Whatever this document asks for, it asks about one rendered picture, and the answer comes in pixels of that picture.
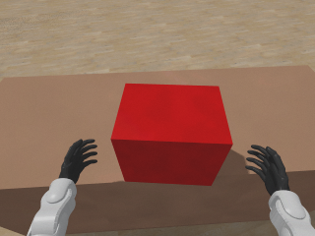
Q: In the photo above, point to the left robot hand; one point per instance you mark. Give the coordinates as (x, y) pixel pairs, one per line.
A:
(73, 163)

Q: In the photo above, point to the robot left forearm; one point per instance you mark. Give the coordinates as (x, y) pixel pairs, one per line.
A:
(56, 205)

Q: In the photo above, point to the pedestal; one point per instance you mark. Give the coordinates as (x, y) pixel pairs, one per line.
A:
(42, 116)

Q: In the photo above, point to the robot right forearm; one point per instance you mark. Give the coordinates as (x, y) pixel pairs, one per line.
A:
(288, 215)

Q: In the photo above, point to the right robot hand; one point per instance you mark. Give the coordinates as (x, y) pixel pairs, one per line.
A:
(273, 170)

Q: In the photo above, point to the carton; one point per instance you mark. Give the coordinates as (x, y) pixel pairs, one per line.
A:
(171, 134)

